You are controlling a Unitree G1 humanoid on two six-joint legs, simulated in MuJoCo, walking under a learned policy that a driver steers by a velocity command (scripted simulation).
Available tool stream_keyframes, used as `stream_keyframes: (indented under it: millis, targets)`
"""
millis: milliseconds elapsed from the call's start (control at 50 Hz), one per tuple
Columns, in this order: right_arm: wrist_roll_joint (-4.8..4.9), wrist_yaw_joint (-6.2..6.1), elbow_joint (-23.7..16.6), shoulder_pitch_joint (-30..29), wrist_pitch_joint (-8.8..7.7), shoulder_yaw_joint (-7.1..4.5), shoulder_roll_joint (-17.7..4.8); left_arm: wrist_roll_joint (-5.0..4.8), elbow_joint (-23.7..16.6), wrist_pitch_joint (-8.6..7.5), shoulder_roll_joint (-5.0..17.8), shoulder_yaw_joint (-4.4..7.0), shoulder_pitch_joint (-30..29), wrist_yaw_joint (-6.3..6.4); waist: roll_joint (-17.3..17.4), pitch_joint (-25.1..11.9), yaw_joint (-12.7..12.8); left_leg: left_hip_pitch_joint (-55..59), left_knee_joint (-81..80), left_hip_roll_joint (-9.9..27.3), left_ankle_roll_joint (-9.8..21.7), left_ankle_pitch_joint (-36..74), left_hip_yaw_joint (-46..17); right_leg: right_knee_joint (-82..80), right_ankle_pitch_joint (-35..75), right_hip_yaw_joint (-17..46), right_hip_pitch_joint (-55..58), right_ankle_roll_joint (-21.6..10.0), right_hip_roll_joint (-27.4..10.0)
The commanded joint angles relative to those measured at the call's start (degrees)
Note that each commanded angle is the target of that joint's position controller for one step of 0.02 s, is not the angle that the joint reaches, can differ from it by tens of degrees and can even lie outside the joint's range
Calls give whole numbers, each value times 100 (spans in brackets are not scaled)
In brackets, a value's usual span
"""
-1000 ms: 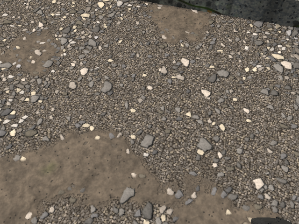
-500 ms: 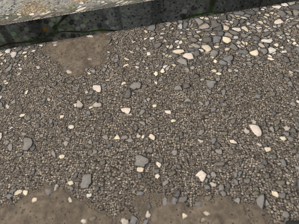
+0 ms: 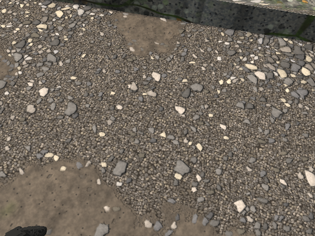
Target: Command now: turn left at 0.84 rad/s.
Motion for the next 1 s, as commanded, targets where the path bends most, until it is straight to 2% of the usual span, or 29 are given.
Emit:
stream_keyframes:
  millis: [20,80,100,160,220,260,300,320,400,440,460,480,500,520,540,560,580,600,620,680,760,800,860,900,920,940,960,980,1000]
  targets:
    - [86,-170,-570,-224,24,-253,-993,-38,-509,-154,342,92,-300,-7,718,-1050,107,1546,-703,1310,953,3637,-1783,208,532,285,-948,169,-10]
    - [50,-223,-650,-121,88,-280,-1060,-62,-495,-190,287,77,-297,-12,777,-1022,70,1546,-662,1142,882,3402,-1915,-431,818,318,-925,255,140]
    - [26,-248,-672,-178,111,-247,-1013,-79,-416,-181,334,82,-177,-15,829,-1053,87,1616,-615,1206,857,3387,-1783,-573,942,235,-937,299,76]
    - [-91,-283,-658,-181,143,-92,-725,-96,-295,-147,316,36,-91,-61,1011,-1091,-47,1334,-527,1197,768,3405,-1476,-944,1228,36,-450,359,-211]
    - [-263,-218,-548,-321,103,143,-304,-94,-237,-159,170,-61,-32,-163,1048,-968,-60,850,-607,1171,745,3340,-1199,-1605,1365,-73,368,263,-516]
    - [-323,-152,-487,-384,74,134,-474,-146,-246,-169,321,-50,-64,-205,1108,-707,-141,650,-696,1248,810,3245,-1155,-1874,1237,-225,658,156,-486]
    - [-283,-151,-447,-379,107,19,-843,-223,-365,-177,614,11,-155,-227,1103,-422,-221,860,-624,1434,956,3322,-1285,-1864,722,-339,313,50,-389]
    - [-246,-172,-429,-354,135,-16,-911,-256,-409,-186,652,15,-150,-246,1026,-358,-243,1052,-553,1557,1022,3467,-1360,-1879,506,-303,128,5,-372]
    - [-130,-274,-466,-502,233,-78,-853,-293,-434,-210,511,-26,176,-365,869,-487,-127,1680,-205,1817,1058,4379,-1318,-2116,265,-397,-48,-97,-362]
    - [-74,-302,-551,-716,252,-96,-790,-295,-379,-207,467,-17,488,-404,853,-668,61,1640,114,1680,876,4657,-980,-2705,667,-578,418,-214,-233]
    - [-18,-318,-586,-831,233,-101,-759,-266,-321,-220,496,16,767,-397,806,-823,250,1481,506,1464,668,4751,-682,-3332,1284,-618,937,-352,-102]
    - [-6,-325,-612,-810,162,-108,-701,-204,-306,-252,764,119,1124,-356,433,-1086,441,938,1390,1028,275,4255,-315,-3891,2532,53,1826,-662,-254]
    - [-280,-286,-881,-962,67,-44,-438,-135,-420,-294,1533,304,1405,-292,-962,-1378,376,-693,3039,160,-303,1100,155,-3956,5369,2195,3055,-1425,-1613]
    - [-397,-241,-1041,-1209,-19,-30,-448,-49,-404,-303,1417,243,1584,-330,-1541,-1609,474,-1984,3975,-611,-508,-2288,-160,-4149,6219,3475,3566,-2436,-2351]
    - [-289,-168,-915,-960,-64,-62,-523,-71,-451,-328,1126,168,1395,-324,-704,-1435,390,-2156,4476,-213,-558,-2312,-514,-4079,5824,2975,3470,-2375,-2263]
    - [-196,-124,-855,-1006,-85,-68,-521,-156,-495,-306,981,156,1128,-271,-262,-1170,293,-2238,4490,-67,-591,-1846,-495,-4010,5412,2388,3269,-2043,-1825]
    - [-175,-126,-796,-1028,-81,-79,-468,-245,-543,-239,977,161,901,-223,39,-969,211,-2332,4146,26,-648,-1451,-428,-4032,4986,2040,3080,-1762,-1496]
    - [-201,-144,-818,-1086,-73,-110,-539,-303,-602,-181,965,151,762,-157,4,-929,177,-2261,3815,113,-706,-1121,-440,-4089,4716,1943,2961,-1642,-1332]
    - [-186,-120,-825,-1090,-76,-99,-459,-305,-639,-113,982,148,735,-109,-109,-928,141,-2068,3654,29,-785,-922,-371,-4127,4694,1902,2779,-1608,-1152]
    - [-144,-112,-787,-1021,-112,-73,-353,-246,-689,-10,1055,189,808,-37,-320,-1017,149,-1962,2860,-155,-928,-617,-319,-4094,4675,2004,2779,-1577,-984]
    - [-130,-139,-769,-1131,-166,-88,-398,-257,-756,76,1130,225,764,38,-513,-1028,190,-1693,1936,-268,-1001,-282,-442,-3932,4187,2384,2528,-1410,-852]
    - [-114,-106,-617,-887,-168,-98,-484,-180,-797,107,976,145,630,56,-670,-1200,219,-1405,1745,-85,-1012,-49,-294,-3752,4340,2151,2487,-1329,-924]
    - [-108,-23,-622,-884,-202,-41,-432,-60,-706,125,632,-51,698,17,-768,-1193,378,-833,1501,199,-895,-36,-49,-3584,4685,2027,2206,-1353,-1059]
    - [-109,61,-598,-826,-244,30,-290,3,-616,88,267,-235,598,-38,-691,-1045,321,-216,799,364,-729,179,26,-3630,4239,1931,1919,-1307,-1059]
    - [-100,93,-571,-751,-268,51,-230,16,-583,57,249,-272,502,-69,-672,-902,211,205,92,309,-615,681,90,-3660,3800,1816,1737,-1213,-966]
    - [-132,93,-628,-835,-285,50,-299,41,-496,-6,329,-257,657,-95,-587,-729,214,458,-523,266,-477,1435,-103,-3730,3204,1729,1674,-1048,-779]
    - [-173,62,-768,-932,-301,-37,-748,122,-472,-73,531,-187,850,-92,-179,-645,365,513,-416,598,-274,2691,-729,-3411,2314,1480,1666,-820,-418]
    - [-172,53,-808,-889,-294,-150,-1234,175,-446,-119,655,-124,1206,-68,607,-572,641,524,-384,1077,235,3505,-1388,-2904,1234,885,1443,-540,121]
    - [-136,56,-724,-667,-286,-149,-1179,167,-501,-129,666,-99,1071,-14,1217,-601,512,451,-675,1579,996,3278,-2279,-2353,540,458,1241,-197,365]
